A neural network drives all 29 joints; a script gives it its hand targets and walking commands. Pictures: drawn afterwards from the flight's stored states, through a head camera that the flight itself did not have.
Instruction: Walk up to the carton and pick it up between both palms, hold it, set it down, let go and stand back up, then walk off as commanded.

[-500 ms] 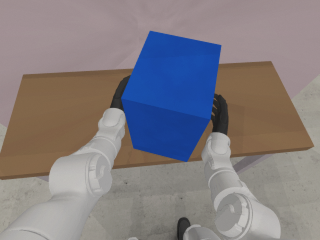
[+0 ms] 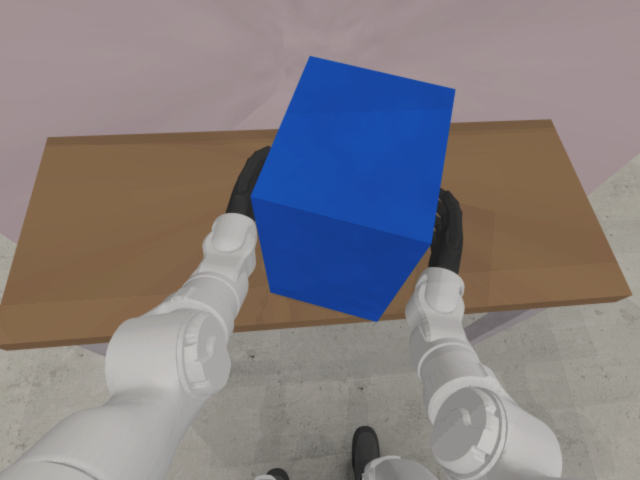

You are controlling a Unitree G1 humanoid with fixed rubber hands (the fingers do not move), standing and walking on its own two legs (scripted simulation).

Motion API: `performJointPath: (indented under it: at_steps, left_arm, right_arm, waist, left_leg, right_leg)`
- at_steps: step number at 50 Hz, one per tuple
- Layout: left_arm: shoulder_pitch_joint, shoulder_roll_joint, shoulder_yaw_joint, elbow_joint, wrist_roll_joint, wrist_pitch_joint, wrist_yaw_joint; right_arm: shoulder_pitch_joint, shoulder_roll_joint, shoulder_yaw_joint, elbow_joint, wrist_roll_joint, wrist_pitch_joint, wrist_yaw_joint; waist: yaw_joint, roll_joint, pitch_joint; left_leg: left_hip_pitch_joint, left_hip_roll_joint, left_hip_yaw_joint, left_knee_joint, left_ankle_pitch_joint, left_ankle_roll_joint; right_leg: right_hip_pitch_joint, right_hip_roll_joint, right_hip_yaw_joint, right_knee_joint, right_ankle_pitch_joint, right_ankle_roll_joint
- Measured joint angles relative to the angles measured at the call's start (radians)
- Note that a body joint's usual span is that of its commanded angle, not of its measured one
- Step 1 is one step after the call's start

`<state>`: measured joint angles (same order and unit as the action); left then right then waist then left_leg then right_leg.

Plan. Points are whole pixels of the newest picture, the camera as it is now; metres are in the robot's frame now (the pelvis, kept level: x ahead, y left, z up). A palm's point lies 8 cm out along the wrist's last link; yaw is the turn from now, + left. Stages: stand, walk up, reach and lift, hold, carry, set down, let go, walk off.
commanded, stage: reach and lift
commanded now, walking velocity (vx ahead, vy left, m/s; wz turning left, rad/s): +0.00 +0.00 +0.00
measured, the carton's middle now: (348, 207) +0.43 -0.04 +0.00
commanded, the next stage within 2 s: none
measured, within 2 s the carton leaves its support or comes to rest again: leaves its support in 1.58 s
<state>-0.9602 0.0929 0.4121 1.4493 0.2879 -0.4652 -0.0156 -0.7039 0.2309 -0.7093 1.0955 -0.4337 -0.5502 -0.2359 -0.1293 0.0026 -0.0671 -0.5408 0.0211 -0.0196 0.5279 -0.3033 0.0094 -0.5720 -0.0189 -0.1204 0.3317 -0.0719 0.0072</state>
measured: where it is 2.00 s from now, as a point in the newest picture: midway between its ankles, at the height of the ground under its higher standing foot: outside the picture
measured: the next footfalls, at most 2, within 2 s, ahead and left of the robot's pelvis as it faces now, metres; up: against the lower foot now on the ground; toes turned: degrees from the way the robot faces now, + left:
none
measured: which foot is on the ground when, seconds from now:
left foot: down 0.00-1.00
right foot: down 0.00-1.00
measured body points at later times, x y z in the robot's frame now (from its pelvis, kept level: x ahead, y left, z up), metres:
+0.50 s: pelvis +0.00 +0.00 +0.00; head +0.12 +0.02 +0.43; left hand +0.46 +0.09 +0.00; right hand +0.37 -0.16 -0.01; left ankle -0.05 +0.10 -0.73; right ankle +0.03 -0.13 -0.73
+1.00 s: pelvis +0.00 -0.01 +0.00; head +0.13 +0.00 +0.43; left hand +0.45 +0.08 +0.00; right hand +0.37 -0.17 -0.01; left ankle -0.05 +0.10 -0.73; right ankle +0.03 -0.13 -0.73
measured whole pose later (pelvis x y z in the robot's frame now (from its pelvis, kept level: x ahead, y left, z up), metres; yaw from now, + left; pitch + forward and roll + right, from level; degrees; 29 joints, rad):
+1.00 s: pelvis +0.00 -0.01 +0.00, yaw -1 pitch +22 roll -2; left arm -0.95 0.11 0.26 1.43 0.20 -0.52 0.01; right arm -0.72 0.18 -0.59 1.22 -0.30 -0.71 -0.29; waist -0.08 0.02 -0.12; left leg -0.62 0.04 -0.01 0.50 -0.27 -0.01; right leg -0.64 0.00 -0.11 0.29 -0.03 -0.01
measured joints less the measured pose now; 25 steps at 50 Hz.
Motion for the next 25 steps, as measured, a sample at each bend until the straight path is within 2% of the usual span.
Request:
performJointPath:
  at_steps: [15,25]
  left_arm:
    - [0.006,-0.005,-0.007,-0.007,0.008,0.0,0.002]
    - [-0.001,-0.005,-0.038,0.0,0.002,-0.017,0.008]
  right_arm:
    - [0.014,0.001,0.01,0.0,0.018,-0.022,-0.005]
    - [0.015,-0.001,0.022,0.023,0.049,-0.067,-0.028]
  waist:
    - [0.013,0.001,-0.01]
    - [0.023,-0.001,-0.015]
  left_leg:
    - [-0.002,0.004,0.005,-0.011,0.004,-0.001]
    - [-0.016,0.006,0.004,-0.014,0.008,-0.005]
  right_leg:
    - [-0.002,0.005,0.005,-0.017,0.008,-0.002]
    - [-0.012,0.007,0.003,-0.026,0.016,-0.003]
